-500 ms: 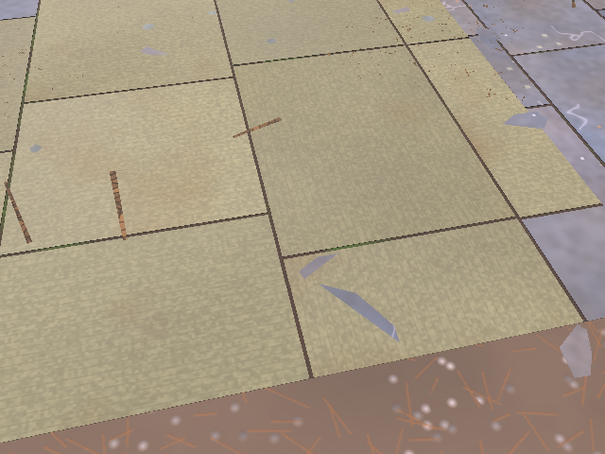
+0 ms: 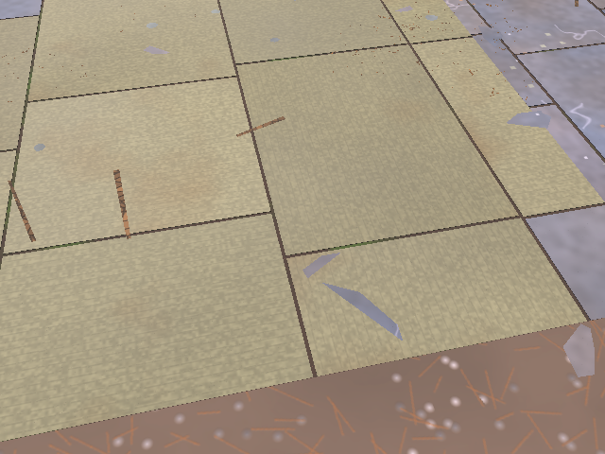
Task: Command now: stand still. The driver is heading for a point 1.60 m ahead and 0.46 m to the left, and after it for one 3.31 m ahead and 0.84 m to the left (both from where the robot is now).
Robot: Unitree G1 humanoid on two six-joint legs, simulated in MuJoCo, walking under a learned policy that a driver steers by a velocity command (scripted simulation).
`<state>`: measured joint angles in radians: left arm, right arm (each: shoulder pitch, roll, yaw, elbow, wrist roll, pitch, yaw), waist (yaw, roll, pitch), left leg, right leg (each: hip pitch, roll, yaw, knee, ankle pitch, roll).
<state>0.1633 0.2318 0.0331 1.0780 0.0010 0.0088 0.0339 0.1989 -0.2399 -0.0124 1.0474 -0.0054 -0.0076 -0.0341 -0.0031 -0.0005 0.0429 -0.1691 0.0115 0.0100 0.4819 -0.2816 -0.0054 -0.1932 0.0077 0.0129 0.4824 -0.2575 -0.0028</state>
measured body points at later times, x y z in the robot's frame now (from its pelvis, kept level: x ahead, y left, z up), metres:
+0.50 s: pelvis +0.12 -0.02 +0.00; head +0.13 -0.03 +0.45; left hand +0.05 +0.22 -0.14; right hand +0.23 -0.28 -0.13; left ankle +0.13 +0.11 -0.65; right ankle +0.01 -0.12 -0.74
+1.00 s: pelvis +0.39 +0.04 +0.01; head +0.40 +0.04 +0.46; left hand +0.52 +0.31 -0.11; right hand +0.41 -0.22 -0.13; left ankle +0.39 +0.12 -0.74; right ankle +0.49 -0.14 -0.66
